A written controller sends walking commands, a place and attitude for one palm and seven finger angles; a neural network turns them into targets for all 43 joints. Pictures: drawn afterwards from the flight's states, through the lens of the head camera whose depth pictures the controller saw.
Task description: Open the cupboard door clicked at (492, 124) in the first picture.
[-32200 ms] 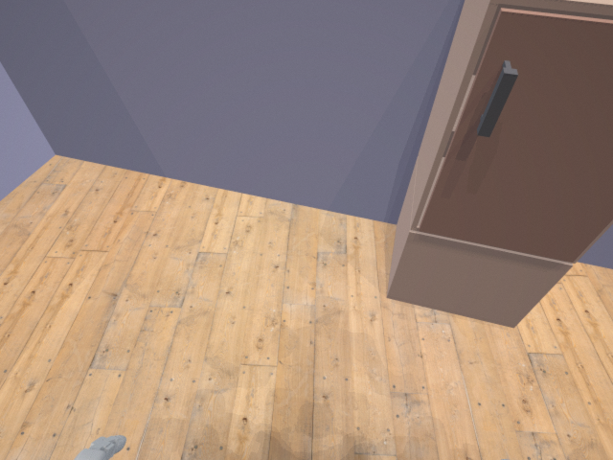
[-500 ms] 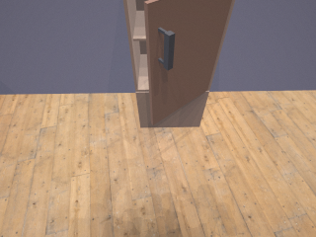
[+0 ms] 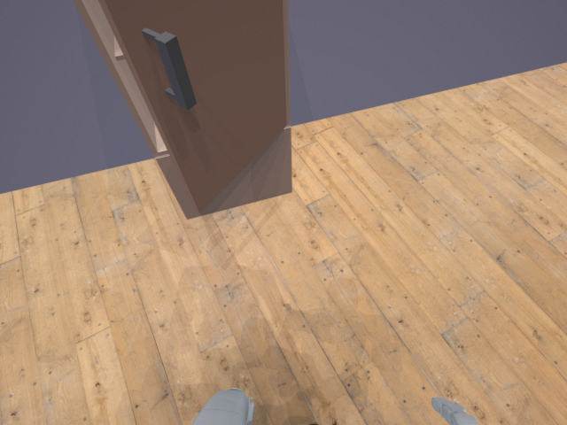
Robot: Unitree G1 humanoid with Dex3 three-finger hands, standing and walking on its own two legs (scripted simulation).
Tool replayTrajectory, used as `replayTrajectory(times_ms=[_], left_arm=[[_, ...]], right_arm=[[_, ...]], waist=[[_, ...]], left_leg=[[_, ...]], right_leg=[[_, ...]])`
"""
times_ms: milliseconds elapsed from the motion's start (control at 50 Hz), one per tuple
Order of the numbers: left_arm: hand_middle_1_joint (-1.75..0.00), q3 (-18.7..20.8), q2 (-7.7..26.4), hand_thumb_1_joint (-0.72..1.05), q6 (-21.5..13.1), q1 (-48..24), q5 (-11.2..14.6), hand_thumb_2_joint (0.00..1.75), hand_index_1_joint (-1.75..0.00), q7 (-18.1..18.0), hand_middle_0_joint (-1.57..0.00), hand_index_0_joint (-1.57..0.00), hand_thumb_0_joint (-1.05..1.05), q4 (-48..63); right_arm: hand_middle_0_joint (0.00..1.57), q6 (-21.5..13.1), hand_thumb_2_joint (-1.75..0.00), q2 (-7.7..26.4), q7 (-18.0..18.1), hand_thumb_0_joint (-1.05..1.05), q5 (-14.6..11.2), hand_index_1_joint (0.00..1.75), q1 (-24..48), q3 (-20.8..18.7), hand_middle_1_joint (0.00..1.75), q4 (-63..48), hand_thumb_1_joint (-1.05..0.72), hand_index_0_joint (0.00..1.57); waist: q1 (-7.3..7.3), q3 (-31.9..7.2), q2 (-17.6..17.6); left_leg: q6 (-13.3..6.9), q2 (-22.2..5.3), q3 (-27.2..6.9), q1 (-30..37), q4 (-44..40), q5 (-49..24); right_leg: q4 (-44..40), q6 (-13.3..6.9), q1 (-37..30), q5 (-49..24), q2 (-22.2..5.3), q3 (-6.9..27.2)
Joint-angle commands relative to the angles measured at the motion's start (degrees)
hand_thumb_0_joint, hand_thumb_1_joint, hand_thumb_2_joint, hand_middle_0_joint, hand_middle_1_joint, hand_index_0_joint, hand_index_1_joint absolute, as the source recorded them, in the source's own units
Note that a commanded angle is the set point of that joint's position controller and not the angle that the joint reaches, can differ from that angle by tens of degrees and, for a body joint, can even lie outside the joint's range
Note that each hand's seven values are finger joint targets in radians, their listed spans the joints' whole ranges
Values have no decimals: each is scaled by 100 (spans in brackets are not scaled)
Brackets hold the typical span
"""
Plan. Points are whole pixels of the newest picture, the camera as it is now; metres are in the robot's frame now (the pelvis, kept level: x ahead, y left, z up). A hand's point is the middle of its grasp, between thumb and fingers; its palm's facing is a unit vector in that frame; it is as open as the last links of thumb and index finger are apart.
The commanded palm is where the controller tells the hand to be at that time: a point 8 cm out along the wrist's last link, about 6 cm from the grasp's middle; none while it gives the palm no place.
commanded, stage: walk to a spot facing it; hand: left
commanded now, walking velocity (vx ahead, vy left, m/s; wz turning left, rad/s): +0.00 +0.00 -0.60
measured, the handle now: (168, 69) +0.64 +0.26 +0.09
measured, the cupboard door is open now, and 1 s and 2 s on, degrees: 38 38 38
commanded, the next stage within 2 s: none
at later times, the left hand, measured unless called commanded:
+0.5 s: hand (181, 387) +0.17 +0.20 -0.17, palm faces -0.28 -0.92 -0.27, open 7.4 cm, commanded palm none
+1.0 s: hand (238, 354) +0.23 +0.11 -0.18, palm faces -0.57 -0.81 -0.16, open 7.4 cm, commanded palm none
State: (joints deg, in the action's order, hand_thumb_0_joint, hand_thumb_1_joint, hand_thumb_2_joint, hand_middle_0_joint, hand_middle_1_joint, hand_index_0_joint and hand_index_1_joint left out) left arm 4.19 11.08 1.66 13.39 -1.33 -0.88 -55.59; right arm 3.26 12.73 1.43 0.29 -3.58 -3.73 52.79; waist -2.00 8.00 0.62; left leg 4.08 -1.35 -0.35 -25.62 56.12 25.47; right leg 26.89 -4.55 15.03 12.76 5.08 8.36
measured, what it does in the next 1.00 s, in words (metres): steps on the spot, turning right: left foot, then right foot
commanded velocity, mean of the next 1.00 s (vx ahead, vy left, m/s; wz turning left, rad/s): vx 0.07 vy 0.00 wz -0.60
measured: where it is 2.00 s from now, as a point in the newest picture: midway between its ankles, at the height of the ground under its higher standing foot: (407, 397)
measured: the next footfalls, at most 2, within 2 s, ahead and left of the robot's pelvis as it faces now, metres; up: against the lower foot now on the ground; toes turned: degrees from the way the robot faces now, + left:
left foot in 0.22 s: +0.06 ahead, +0.16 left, +0.00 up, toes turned -9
right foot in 0.52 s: +0.02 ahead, -0.13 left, +0.00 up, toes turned -22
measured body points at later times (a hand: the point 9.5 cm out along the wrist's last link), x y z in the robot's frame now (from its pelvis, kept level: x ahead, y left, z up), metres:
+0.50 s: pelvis +0.01 +0.01 -0.01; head +0.06 -0.02 +0.43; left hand +0.18 +0.24 -0.15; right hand +0.00 -0.26 -0.16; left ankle +0.02 +0.17 -0.74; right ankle -0.01 -0.11 -0.73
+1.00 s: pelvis +0.05 +0.00 -0.01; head +0.10 +0.00 +0.44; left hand +0.26 +0.15 -0.16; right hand -0.05 -0.25 -0.13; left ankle +0.10 +0.09 -0.74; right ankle -0.03 -0.10 -0.68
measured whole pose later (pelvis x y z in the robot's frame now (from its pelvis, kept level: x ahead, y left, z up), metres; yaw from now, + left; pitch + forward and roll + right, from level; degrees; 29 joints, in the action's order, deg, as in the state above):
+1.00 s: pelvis +0.05 +0.00 -0.01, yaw -36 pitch +1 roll -2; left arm 4.9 13.6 3.3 10.0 -1.8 2.9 -53.3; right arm -0.5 11.3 1.0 2.2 -13.9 -1.3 50.7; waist -0.1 4.1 2.0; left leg -0.6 -4.0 5.2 -13.9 30.6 17.4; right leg 57.9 0.6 27.8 24.7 2.4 1.0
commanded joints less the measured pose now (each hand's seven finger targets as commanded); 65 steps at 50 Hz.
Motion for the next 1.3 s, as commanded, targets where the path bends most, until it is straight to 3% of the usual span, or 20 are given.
replayTrajectory(times_ms=[0,140,180,200,300,460,480,500,520,560,660,820,840,860,880,920,1000,1200,1240,1280], left_arm=[[-30,343,1226,90,-86,390,-13,90,-30,-94,-20,-20,0,327],[-30,319,1148,90,-22,-271,42,90,-30,-54,-20,-20,0,573],[-30,214,717,90,-38,-105,115,90,-30,62,-20,-20,0,770],[-30,247,961,90,-18,-352,41,90,-30,89,-20,-20,0,815],[-30,239,762,90,75,-381,17,90,-30,277,-20,-20,0,821],[-30,174,839,90,-8,-69,33,90,-30,352,-20,-20,0,722],[-30,253,1289,90,-82,354,-4,90,-30,293,-20,-20,0,608],[-30,411,2017,90,-136,655,-49,90,-30,164,-20,-20,0,542],[-30,421,2087,90,-117,872,38,90,-30,65,-20,-20,0,473],[-30,339,1631,90,-66,139,9,90,-30,8,-20,-20,0,652],[-30,232,1432,90,-91,-159,4,90,-30,-35,-20,-20,0,749],[-30,254,1310,90,-28,-549,7,90,-30,62,-20,-20,0,792],[-30,208,1096,90,-24,-672,31,90,-30,105,-20,-20,0,873],[-30,112,665,90,-14,-607,90,90,-30,178,-20,-20,0,998],[-30,123,773,90,-57,-884,56,90,-30,214,-20,-20,0,1173],[-30,256,897,90,-112,-1024,-50,90,-30,367,-20,-20,0,1101],[-30,169,533,90,-67,-836,-74,90,-30,502,-20,-20,0,850],[-30,5,394,90,-135,-1724,-23,90,-30,558,-20,-20,0,977],[-30,47,518,90,-171,-1306,-21,90,-30,541,-20,-20,0,826],[-30,209,1020,90,-284,498,-50,90,-30,446,-20,-20,0,270]], right_arm=[[20,-172,-90,374,63,0,-37,30,105,-61,30,-501,-90,20],[20,-271,-90,525,138,0,-58,30,-696,-98,30,-340,-90,20],[20,-330,-90,1402,171,0,73,30,-863,-256,30,-467,-90,20],[20,-300,-90,1389,193,0,143,30,-817,-210,30,-542,-90,20],[20,-345,-90,960,173,0,184,30,-590,-84,30,-708,-90,20],[20,-270,-90,1307,49,0,133,30,-782,-204,30,-610,-90,20],[20,-260,-90,1100,0,0,68,30,-761,-184,30,-698,-90,20],[20,-260,-90,547,-34,0,4,30,-502,-43,30,-991,-90,20],[20,-199,-90,743,21,0,-10,30,-346,-25,30,-996,-90,20],[20,-193,-90,770,14,0,-6,30,-326,-57,30,-833,-90,20],[20,-138,-90,516,-36,0,4,30,-514,-18,30,-582,-90,20],[20,-289,-90,544,2,0,21,30,-1173,-36,30,-456,-90,20],[20,-354,-90,754,40,0,52,30,-1518,-70,30,-323,-90,20],[20,-408,-90,1354,82,0,170,30,-1796,-190,30,-272,-90,20],[20,-412,-90,1649,110,0,194,30,-1970,-246,30,-331,-90,20],[20,-476,-90,1319,70,0,225,30,-1505,-147,30,-508,-90,20],[20,-618,-90,831,88,0,175,30,-1571,9,30,-362,-90,20],[20,-634,-90,899,-16,0,244,30,-2365,-20,30,77,-90,20],[20,-619,-90,1004,-34,0,233,30,-2242,-32,30,75,-90,20],[20,-628,-90,975,-104,0,111,30,-1801,-4,30,-60,-90,20]], waist=[[-76,-1209,775],[452,-1221,317],[389,-1305,-2005],[438,-1006,-1319],[158,-888,-1299],[7,-1042,-914],[-190,-1267,11],[-356,-1304,2022],[-530,-1406,1843],[-140,-995,1549],[113,-1250,440],[435,-1026,688],[614,-973,117],[726,-933,-1721],[801,-840,-2138],[528,-389,-779],[333,-474,-965],[613,-374,-1167],[369,-583,-1050],[-546,-1404,-139]], left_leg=[[-40,46,-89,-338,-530,20],[-182,-47,-233,2010,-3142,-1199],[-1101,-2441,-2522,2824,-4184,-1876],[-1560,-2756,-2534,2254,-4104,-2347],[-1169,-1605,-344,2022,-3415,-4309],[-602,-1478,506,1299,-2270,-3005],[-270,-1094,848,573,-1189,-2122],[33,-193,1052,-837,403,1061],[-72,-341,86,-936,1091,1353],[-58,-504,-89,-1089,1305,621],[51,-266,161,-211,233,-16],[-102,45,253,1471,-2412,-586],[-221,-261,-18,2387,-3240,-432],[-659,-1698,-1803,3011,-4239,1016],[-1180,-2804,-2968,2701,-4758,1619],[-1310,-2466,-2396,1708,-4903,1314],[-823,-1628,-397,2209,-4424,-1061],[-845,-1944,998,2540,-4039,-2547],[-767,-1954,1256,2395,-3399,-3343],[-423,-1526,1763,1024,-1122,-3813]], right_leg=[[-398,-732,-1474,-3156,-1521,1759],[97,-128,287,-1871,-977,1763],[2154,552,1824,2256,104,14],[3096,668,1811,2359,-201,-236],[3771,824,1774,1489,-537,-730],[352,539,-475,17,-414,-1431],[-302,262,-1387,-1136,-1062,-537],[-701,-494,-1856,-2994,-2666,1864],[-668,-939,-1658,-3022,-2830,1927],[-749,-834,-1044,-1576,-2191,1664],[-476,-653,-669,-2242,-1755,976],[-581,-351,461,722,-1323,1436],[-192,-93,1382,1642,-921,1134],[1331,253,2554,2345,-32,167],[2668,480,2792,2390,-162,-618],[3660,501,2479,1491,-621,-488],[3915,644,2652,398,-834,-870],[1428,474,1759,444,-848,-1578],[1009,298,840,613,-596,-1778],[291,-112,-1961,361,-597,-1419]])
